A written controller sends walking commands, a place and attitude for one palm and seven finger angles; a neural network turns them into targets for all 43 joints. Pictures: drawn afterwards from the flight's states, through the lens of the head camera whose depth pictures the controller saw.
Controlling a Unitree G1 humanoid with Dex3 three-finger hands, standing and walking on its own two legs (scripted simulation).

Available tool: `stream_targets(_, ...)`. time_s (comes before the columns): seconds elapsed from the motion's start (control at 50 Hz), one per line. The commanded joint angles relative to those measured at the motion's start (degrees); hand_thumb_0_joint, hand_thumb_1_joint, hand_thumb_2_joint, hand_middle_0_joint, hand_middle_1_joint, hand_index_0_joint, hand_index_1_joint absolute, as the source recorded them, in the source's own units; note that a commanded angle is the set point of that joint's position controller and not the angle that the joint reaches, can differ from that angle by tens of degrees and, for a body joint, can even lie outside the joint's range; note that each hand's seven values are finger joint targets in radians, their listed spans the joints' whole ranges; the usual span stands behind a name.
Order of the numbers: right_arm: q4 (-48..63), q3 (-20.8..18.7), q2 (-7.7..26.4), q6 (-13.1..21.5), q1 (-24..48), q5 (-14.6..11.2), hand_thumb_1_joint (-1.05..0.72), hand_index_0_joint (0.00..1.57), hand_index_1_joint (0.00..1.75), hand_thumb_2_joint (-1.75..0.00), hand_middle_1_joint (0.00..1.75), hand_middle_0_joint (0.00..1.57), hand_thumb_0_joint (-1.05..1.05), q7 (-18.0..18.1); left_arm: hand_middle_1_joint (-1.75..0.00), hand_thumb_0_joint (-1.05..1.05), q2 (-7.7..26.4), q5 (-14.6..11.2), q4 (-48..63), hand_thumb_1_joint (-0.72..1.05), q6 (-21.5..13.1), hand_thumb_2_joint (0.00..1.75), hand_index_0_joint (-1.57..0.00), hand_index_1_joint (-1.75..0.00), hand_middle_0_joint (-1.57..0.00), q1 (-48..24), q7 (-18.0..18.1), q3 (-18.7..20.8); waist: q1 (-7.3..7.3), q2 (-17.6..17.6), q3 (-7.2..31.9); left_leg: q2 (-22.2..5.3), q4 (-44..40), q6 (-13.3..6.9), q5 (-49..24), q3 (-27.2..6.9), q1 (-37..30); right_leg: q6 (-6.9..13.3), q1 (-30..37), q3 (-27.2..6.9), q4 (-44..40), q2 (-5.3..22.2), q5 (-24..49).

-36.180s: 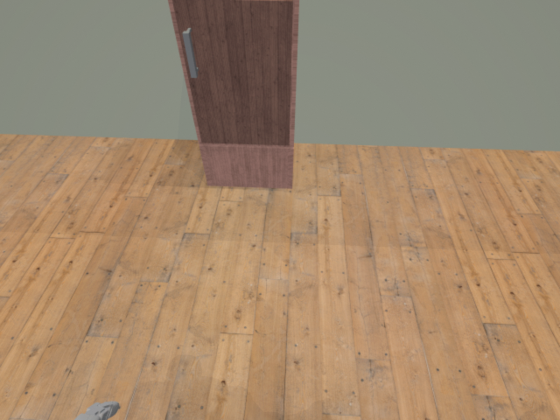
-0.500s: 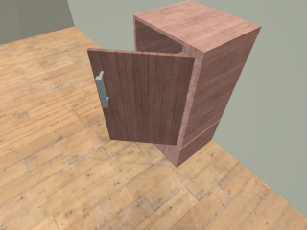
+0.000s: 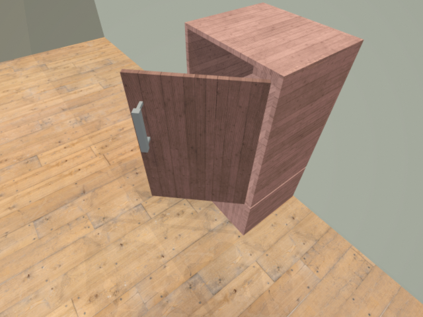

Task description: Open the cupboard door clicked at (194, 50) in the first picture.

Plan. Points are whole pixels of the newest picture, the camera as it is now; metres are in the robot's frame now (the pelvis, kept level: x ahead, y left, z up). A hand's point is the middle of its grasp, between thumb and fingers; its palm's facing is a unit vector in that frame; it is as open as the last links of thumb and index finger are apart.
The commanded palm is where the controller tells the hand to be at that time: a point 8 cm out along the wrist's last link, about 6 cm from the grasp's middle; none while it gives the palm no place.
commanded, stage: shuffle to correct the standing spot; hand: left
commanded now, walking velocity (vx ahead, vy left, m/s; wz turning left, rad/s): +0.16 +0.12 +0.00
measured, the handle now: (142, 127) +0.64 +0.26 -0.05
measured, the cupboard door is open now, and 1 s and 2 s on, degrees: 46 46 46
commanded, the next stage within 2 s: come to a stop and stand still in 0.34 s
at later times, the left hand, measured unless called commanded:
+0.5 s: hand out of the picture +0.14 +0.21 -0.17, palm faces +0.02 -0.97 -0.25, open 7.3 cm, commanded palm none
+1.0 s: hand out of the picture +0.12 +0.24 -0.19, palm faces +0.10 -0.98 -0.18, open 7.4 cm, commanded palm none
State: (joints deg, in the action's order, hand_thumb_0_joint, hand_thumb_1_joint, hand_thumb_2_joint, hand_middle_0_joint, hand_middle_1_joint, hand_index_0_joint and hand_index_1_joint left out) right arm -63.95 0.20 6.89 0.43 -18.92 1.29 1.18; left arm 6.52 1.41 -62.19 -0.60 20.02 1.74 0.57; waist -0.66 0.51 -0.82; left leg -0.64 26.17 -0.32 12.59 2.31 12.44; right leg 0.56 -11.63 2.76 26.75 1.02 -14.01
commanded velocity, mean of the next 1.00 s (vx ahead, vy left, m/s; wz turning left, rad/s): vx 0.01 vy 0.07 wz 0.00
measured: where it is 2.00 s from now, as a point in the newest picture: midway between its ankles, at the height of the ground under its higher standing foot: outside the picture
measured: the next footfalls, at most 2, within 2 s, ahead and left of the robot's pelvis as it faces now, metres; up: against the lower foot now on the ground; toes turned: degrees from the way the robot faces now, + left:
right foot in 0.50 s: +0.17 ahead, -0.06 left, +0.00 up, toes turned -8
left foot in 0.88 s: +0.18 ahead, +0.17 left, +0.00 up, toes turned +5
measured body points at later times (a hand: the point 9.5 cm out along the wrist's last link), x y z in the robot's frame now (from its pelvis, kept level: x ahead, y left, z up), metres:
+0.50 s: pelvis +0.09 +0.02 -0.01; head +0.12 +0.00 +0.44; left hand +0.14 +0.26 -0.15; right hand +0.01 -0.16 -0.17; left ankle +0.02 +0.12 -0.74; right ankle +0.13 -0.06 -0.74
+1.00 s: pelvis +0.11 +0.06 -0.01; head +0.13 +0.09 +0.44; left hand +0.12 +0.29 -0.18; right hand +0.18 -0.17 -0.15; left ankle +0.14 +0.16 -0.74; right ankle +0.10 -0.05 -0.71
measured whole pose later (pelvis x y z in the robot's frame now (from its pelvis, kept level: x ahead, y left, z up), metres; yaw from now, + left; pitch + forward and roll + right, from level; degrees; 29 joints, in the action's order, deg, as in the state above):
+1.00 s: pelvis +0.11 +0.06 -0.01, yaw +1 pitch -1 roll +1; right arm -57.6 -1.2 8.0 -0.2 -11.3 1.7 2.0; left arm 10.7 1.4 -58.7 2.8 14.5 2.1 3.0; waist -2.1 4.3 -4.0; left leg 0.0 29.9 -2.2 13.1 5.0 15.8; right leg 1.0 -19.5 2.6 47.0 2.3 -27.7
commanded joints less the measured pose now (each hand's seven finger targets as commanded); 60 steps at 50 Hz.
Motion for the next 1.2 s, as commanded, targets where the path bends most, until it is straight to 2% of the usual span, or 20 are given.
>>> stream_targets(0.0, 2.9, -1.4, 4.3, -0.1, -3.7, 0.0, -0.90, 0.20, 0.30, -0.90, 0.30, 0.20, 0.00, -0.2, -0.30, 0.00, 8.2, 0.0, 1.9, 0.90, -0.3, 0.90, -0.20, -0.30, -0.20, 6.7, 0.1, 2.6, -0.75, 6.9, -6.8, 0.3, 2.1, -0.8, 10.3, 0.4, 9.1, 5.0, -1.8, -12.9, -13.0, 9.8, -22.3)
stream_targets(0.06, 3.7, -1.5, 3.7, 0.3, -4.4, 0.1, -0.90, 0.20, 0.30, -0.90, 0.30, 0.20, 0.00, -0.4, -0.30, 0.00, 9.0, 0.0, 2.8, 0.90, -0.3, 0.90, -0.20, -0.30, -0.20, 6.1, 0.2, 3.6, -0.28, 7.2, -8.2, -0.2, 5.9, -0.9, 7.7, 1.4, 8.7, 7.3, -4.1, -15.6, -14.4, 13.3, -22.6)
stream_targets(0.12, 2.7, -1.4, 3.7, 1.0, -8.8, 0.0, -0.90, 0.20, 0.30, -0.90, 0.30, 0.20, 0.00, -0.5, -0.30, 0.00, 7.5, 0.2, 3.7, 0.90, -0.2, 0.90, -0.20, -0.30, -0.20, 3.7, -0.1, 3.5, 1.69, 0.0, -9.3, -0.9, -2.1, -1.4, 7.3, 0.0, 2.0, 5.9, -8.8, -7.8, -6.0, 8.6, -16.4)
stream_targets(0.18, 1.3, -2.3, 8.4, 1.6, -15.6, 0.2, -0.90, 0.20, 0.30, -0.90, 0.30, 0.20, 0.00, 0.5, -0.30, 0.00, 2.7, 0.7, 5.7, 0.90, -0.4, 0.90, -0.20, -0.30, -0.20, 0.6, -0.6, 2.3, 3.89, -17.7, -9.7, -13.8, -16.3, -9.0, 10.3, -20.2, -5.1, 2.3, -20.6, 4.2, 19.1, -0.5, -15.6)
stream_targets(0.22, 1.6, -1.7, 6.9, 2.2, -15.5, 0.2, -0.90, 0.20, 0.30, -0.90, 0.30, 0.20, 0.00, 0.9, -0.30, 0.00, 2.8, 0.8, 6.4, 0.90, -1.2, 0.90, -0.20, -0.30, -0.20, -2.1, -0.9, 2.2, 3.71, -10.7, -8.7, -16.4, -14.3, -14.0, -2.9, -21.8, -9.6, 3.0, -26.8, 0.6, 30.1, 2.4, -16.3)
stream_targets(0.26, 2.6, -1.3, 6.6, 2.8, -12.9, 0.4, -0.90, 0.20, 0.30, -0.90, 0.30, 0.20, 0.00, 0.9, -0.30, 0.00, 2.0, 0.3, 6.4, 0.90, -1.7, 0.90, -0.20, -0.30, -0.20, -3.2, -1.3, 2.1, 2.57, -3.9, -6.2, -15.1, -11.8, -14.0, -16.0, -16.5, -9.2, 2.5, -23.9, 0.2, 29.4, 3.9, -13.8)
stream_targets(0.34, 2.6, -1.3, 6.9, 3.3, -10.9, 0.3, -0.90, 0.20, 0.30, -0.90, 0.30, 0.20, 0.00, 1.0, -0.30, 0.00, 0.8, 0.0, 6.4, 0.90, -1.3, 0.90, -0.20, -0.30, -0.20, -3.5, -1.5, 1.7, 1.26, -5.7, -2.1, -11.5, -10.2, -12.6, -25.8, -8.5, -8.8, 1.7, -16.0, 3.0, 20.4, 2.9, -10.1)
stream_targets(0.44, 1.9, -1.5, 6.2, 2.7, -9.4, -0.4, -0.90, 0.20, 0.30, -0.90, 0.30, 0.20, 0.00, 0.7, -0.30, 0.00, 3.0, 0.3, 4.5, 0.90, -1.7, 0.90, -0.20, -0.30, -0.20, 1.7, -1.1, 2.6, -2.68, -1.5, -1.4, -7.9, -2.0, -8.1, -17.7, -3.9, 0.2, 1.7, 3.3, 3.8, 1.0, 1.8, 4.3)
stream_targets(0.46, 2.1, -1.2, 5.0, 2.8, -9.4, -1.0, -0.90, 0.20, 0.30, -0.90, 0.30, 0.20, 0.00, 0.6, -0.30, 0.00, 5.5, 0.3, 3.3, 0.90, -2.1, 0.90, -0.20, -0.30, -0.20, 5.4, -0.5, 3.0, -4.10, 4.3, 0.7, -5.5, 3.6, -5.6, -12.8, -2.3, 6.5, 3.1, 12.8, -2.8, -0.2, 6.9, 8.5)
stream_targets(0.48, 3.1, -1.0, 3.3, 3.0, -9.6, -1.2, -0.90, 0.20, 0.30, -0.90, 0.30, 0.20, 0.00, 0.5, -0.30, 0.00, 9.4, 0.3, 2.2, 0.90, -2.4, 0.90, -0.20, -0.30, -0.20, 9.6, 0.2, 3.9, -4.93, 14.5, 3.5, 0.4, 13.6, -2.4, 3.3, 1.8, 15.6, 7.9, 20.6, -18.4, -2.5, 19.1, 20.0)
stream_targets(0.5, 3.9, -1.6, 4.2, 2.0, -9.3, -0.9, -0.90, 0.20, 0.30, -0.90, 0.30, 0.20, 0.00, 0.8, -0.30, 0.00, 11.8, -0.4, 2.1, 0.90, -2.0, 0.90, -0.20, -0.30, -0.20, 10.3, 0.4, 4.0, -3.80, 13.6, 4.2, 1.7, 24.5, -0.6, 21.6, 1.7, 15.7, 13.9, 18.5, -22.4, -6.3, 27.0, 35.5)
stream_targets(0.54, 3.3, -1.8, 2.9, 0.4, -5.7, -1.0, -0.90, 0.20, 0.30, -0.90, 0.30, 0.20, 0.00, 1.1, -0.30, 0.00, 9.6, -0.4, 3.4, 0.90, -1.7, 0.90, -0.20, -0.30, -0.20, 3.6, 1.2, 3.6, -2.17, 11.9, -0.5, -1.4, 31.2, 0.4, 20.5, -2.6, 14.2, 15.1, 7.5, -15.3, -4.8, 23.3, 44.6)
stream_targets(0.62, 2.7, -2.0, 0.0, -1.8, -4.4, -1.0, -0.90, 0.20, 0.30, -0.90, 0.30, 0.20, 0.00, 0.3, -0.30, 0.00, 8.4, 0.1, 6.1, 0.90, -0.7, 0.90, -0.20, -0.30, -0.20, -2.7, 1.4, 3.1, 0.61, 6.0, -2.8, -1.4, 25.3, 1.6, 13.0, -0.3, 8.2, 11.2, -3.6, -3.8, -6.1, 17.0, 36.3)
stream_targets(0.8, 5.8, -3.4, 2.7, -1.4, -1.6, -0.7, -0.90, 0.20, 0.30, -0.90, 0.30, 0.20, 0.00, 0.0, -0.30, 0.00, 12.1, 0.4, 7.9, 0.90, 0.9, 0.90, -0.20, -0.30, -0.20, -4.7, 0.7, 4.7, 1.46, 7.7, 1.3, -0.1, 5.5, 2.5, 1.4, 2.7, 0.0, 8.3, -4.2, -4.3, -1.0, 14.4, 20.1)
stream_targets(0.82, 5.4, -3.3, 3.7, -0.9, -2.6, -0.6, -0.90, 0.20, 0.30, -0.90, 0.30, 0.20, 0.00, 0.0, -0.30, 0.00, 11.0, 0.0, 7.8, 0.90, 1.2, 0.90, -0.20, -0.30, -0.20, -4.4, 0.6, 4.4, 1.79, 4.8, 2.1, -1.0, -0.3, 1.9, -4.3, 2.1, -4.5, 6.2, -5.5, -3.3, 2.3, 12.1, 17.0)
stream_targets(0.86, 7.4, -3.9, 9.9, 0.2, -1.0, 0.1, -0.90, 0.20, 0.30, -0.90, 0.30, 0.20, 0.00, 0.4, -0.30, 0.00, 5.8, -0.6, 8.5, 0.90, 1.8, 0.90, -0.20, -0.30, -0.20, -1.6, 0.4, 3.1, 0.35, -15.6, 3.2, -16.4, -7.1, -5.7, -27.4, -14.0, -4.7, 0.2, -9.9, 2.8, 12.5, 2.7, -11.2)
stream_targets(0.9, 9.0, -3.3, 9.3, 0.1, 4.3, 0.5, -0.90, 0.20, 0.30, -0.90, 0.30, 0.20, 0.00, 0.9, -0.30, 0.00, 5.6, -0.3, 7.9, 0.90, 2.3, 0.90, -0.20, -0.30, -0.20, -2.7, 0.7, 2.8, -0.28, -14.2, 0.4, -17.9, -10.5, -11.2, -23.2, -14.1, 5.0, 0.5, -6.6, -1.7, 24.1, 2.0, -19.2)
stream_targets(1.04, 8.7, -3.2, 8.9, 0.1, 5.6, 0.1, -0.90, 0.20, 0.30, -0.90, 0.30, 0.20, 0.00, 0.9, -0.30, 0.00, 3.5, 0.0, 4.1, 0.90, 1.7, 0.90, -0.20, -0.30, -0.20, 0.1, -0.1, 1.4, -0.38, -6.2, 1.3, -12.9, -10.9, -9.5, -6.4, -10.0, 0.4, -0.7, -4.6, -0.9, 11.9, 2.5, -11.4)
stream_targets(1.1, 7.6, -3.1, 7.6, 0.0, 4.8, -0.6, -0.90, 0.20, 0.30, -0.90, 0.30, 0.20, 0.00, 0.5, -0.30, 0.00, 4.7, 0.2, 2.4, 0.90, 0.5, 0.90, -0.20, -0.30, -0.20, 3.0, 0.3, 1.0, -0.91, -0.3, 1.6, -8.3, -6.3, -5.1, -1.9, -7.4, 1.2, -0.4, 1.8, -3.0, -5.9, 3.4, 0.6)
stream_targets(1.18, 6.4, -2.7, 5.9, 0.1, 4.1, -0.7, -0.90, 0.20, 0.30, -0.90, 0.30, 0.20, 0.00, 0.1, -0.30, 0.00, 7.1, -0.2, 2.3, 0.90, -0.6, 0.90, -0.20, -0.30, -0.20, 0.5, 0.3, 0.7, 1.53, 7.3, 1.9, -4.4, -3.3, -1.0, -5.2, -2.8, -4.8, 1.7, -4.1, -7.7, -7.2, 7.1, 3.5)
